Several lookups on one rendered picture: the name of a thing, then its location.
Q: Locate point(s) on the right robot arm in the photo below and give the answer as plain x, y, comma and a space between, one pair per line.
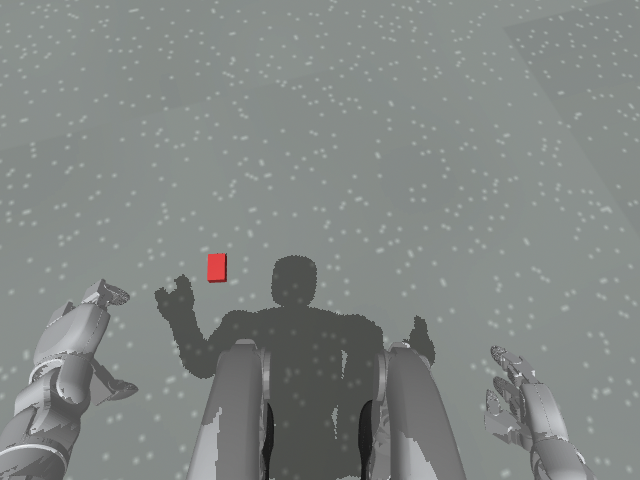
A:
555, 459

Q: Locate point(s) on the left robot arm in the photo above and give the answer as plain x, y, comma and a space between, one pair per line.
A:
37, 442

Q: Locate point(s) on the right robot hand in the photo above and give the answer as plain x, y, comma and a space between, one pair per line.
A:
533, 404

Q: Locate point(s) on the small box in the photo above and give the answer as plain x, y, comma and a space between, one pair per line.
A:
217, 268

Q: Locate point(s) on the left robot hand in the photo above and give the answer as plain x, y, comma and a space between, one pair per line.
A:
79, 330

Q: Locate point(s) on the right robot foot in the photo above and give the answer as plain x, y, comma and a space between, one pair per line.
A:
365, 439

